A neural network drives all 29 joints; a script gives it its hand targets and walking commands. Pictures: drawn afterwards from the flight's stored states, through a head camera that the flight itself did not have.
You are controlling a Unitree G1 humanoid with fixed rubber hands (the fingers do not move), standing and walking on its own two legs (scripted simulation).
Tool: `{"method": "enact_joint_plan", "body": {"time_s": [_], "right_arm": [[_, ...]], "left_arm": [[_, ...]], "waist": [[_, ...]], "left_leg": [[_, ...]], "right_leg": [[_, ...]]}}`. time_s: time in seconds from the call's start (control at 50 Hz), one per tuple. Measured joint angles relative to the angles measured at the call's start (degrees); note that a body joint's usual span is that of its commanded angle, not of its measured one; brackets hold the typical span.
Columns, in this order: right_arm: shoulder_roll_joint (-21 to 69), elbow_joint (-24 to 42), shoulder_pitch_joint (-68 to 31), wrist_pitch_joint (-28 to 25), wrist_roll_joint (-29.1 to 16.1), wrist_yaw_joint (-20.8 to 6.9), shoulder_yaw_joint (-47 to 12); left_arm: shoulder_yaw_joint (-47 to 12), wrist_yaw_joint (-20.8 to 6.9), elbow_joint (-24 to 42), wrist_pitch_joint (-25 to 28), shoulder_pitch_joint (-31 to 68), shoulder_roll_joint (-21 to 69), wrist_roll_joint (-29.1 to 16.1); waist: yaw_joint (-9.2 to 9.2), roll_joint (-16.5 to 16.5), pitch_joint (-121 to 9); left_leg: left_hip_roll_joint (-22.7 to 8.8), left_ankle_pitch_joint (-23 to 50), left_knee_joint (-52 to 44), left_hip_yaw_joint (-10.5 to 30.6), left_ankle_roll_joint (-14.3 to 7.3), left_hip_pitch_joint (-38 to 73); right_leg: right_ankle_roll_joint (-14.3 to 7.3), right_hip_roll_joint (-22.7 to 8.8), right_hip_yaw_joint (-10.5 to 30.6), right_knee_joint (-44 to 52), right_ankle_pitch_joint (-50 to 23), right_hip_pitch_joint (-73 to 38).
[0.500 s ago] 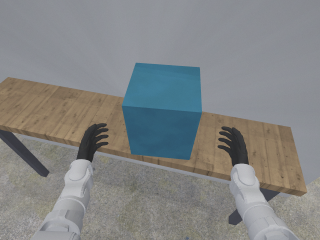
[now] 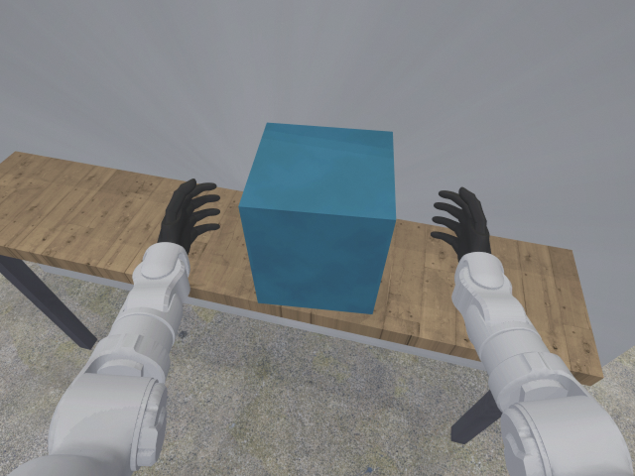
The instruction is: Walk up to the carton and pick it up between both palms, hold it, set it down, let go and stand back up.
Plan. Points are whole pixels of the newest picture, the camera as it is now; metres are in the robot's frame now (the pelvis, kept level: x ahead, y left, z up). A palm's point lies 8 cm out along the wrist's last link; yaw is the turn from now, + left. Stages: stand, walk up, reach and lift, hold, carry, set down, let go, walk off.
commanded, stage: reach and lift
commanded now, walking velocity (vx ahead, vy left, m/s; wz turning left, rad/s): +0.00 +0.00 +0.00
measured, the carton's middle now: (321, 222) +0.52 +0.02 -0.02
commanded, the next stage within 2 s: none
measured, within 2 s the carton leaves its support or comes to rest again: neither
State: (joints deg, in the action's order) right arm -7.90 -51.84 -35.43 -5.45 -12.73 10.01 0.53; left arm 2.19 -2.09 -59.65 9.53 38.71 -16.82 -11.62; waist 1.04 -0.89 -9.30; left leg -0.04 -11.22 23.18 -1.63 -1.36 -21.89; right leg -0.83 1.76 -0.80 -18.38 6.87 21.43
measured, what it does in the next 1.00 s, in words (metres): stands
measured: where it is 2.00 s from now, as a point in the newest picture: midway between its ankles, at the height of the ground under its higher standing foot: outside the picture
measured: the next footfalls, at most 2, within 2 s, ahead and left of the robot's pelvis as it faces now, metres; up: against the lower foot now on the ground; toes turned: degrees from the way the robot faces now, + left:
none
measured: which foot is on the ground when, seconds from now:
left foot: down 0.00-1.00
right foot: down 0.00-1.00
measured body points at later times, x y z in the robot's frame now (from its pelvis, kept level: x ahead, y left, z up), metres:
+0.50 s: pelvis -0.01 +0.00 +0.00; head +0.03 +0.02 +0.45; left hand +0.46 +0.22 +0.14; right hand +0.45 -0.18 +0.14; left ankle -0.01 +0.10 -0.74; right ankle +0.01 -0.11 -0.74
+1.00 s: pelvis +0.00 +0.00 +0.00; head +0.07 +0.02 +0.44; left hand +0.51 +0.21 +0.17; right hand +0.48 -0.19 +0.16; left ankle -0.01 +0.10 -0.74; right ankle +0.01 -0.11 -0.74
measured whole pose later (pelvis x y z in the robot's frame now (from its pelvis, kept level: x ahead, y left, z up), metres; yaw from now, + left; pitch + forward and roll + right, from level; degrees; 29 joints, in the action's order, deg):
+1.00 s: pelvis +0.00 +0.00 +0.00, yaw +2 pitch +21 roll -1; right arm -13.1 -68.9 -68.2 7.3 -12.4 7.7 5.2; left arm -3.7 -1.0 -81.2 0.5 73.4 -24.5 -17.6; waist 6.6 0.3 -13.9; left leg 1.0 -6.9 20.0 0.5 -1.6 -34.1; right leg -0.7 0.7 -3.0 -14.5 3.1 32.4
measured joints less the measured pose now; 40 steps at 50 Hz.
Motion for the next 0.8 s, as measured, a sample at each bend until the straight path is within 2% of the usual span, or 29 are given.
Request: {"method": "enact_joint_plan", "body": {"time_s": [0.32, 0.56, 0.66, 0.72, 0.8], "right_arm": [[-2.61, -7.25, -13.15, 5.69, -1.0, -1.06, 0.94], [-4.73, -12.05, -21.97, 9.1, -2.15, -2.03, 1.07], [-5.59, -13.99, -25.92, 10.7, -2.65, -2.34, 1.06], [-5.74, -17.3, -29.82, 12.19, -2.26, -2.19, 1.77], [-6.0, -18.26, -32.85, 13.08, -1.57, -2.35, 2.89]], "left_arm": [[-2.7, 1.44, -6.99, -5.95, 13.49, -2.25, -2.12], [-6.06, 2.15, -12.01, -8.88, 22.42, -4.97, -5.73], [-7.31, 2.34, -14.3, -10.11, 26.36, -6.18, -7.37], [-8.89, 2.04, -17.84, -10.67, 29.76, -7.36, -9.19], [-9.59, 2.09, -19.66, -10.59, 32.85, -8.14, -10.05]], "waist": [[0.97, 0.36, -2.42], [2.01, 0.54, -4.04], [2.63, 0.56, -4.52], [3.9, 1.04, -4.61], [4.65, 1.26, -5.21]], "left_leg": [[0.44, 1.0, 0.01, 0.54, -0.21, -4.18], [0.67, 1.76, -0.12, 1.06, -0.19, -7.54], [0.78, 2.24, -0.47, 1.27, -0.16, -8.74], [0.93, 2.29, 0.14, 1.85, -0.16, -10.34], [1.03, 2.8, -0.19, 1.94, -0.15, -12.25]], "right_leg": [[0.23, -0.45, -0.56, 0.02, -0.76, 3.92], [0.25, -0.68, -1.1, 0.01, -1.23, 7.13], [0.24, -0.8, -1.33, 0.21, -1.53, 8.31], [0.17, -0.96, -1.93, -0.26, -1.45, 9.62], [0.17, -1.07, -2.05, -0.03, -1.8, 11.53]]}}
